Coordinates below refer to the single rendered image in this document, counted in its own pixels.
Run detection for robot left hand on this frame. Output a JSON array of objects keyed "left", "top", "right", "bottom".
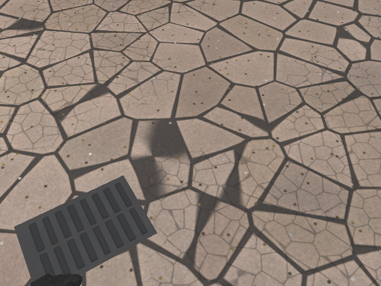
[{"left": 30, "top": 273, "right": 82, "bottom": 286}]

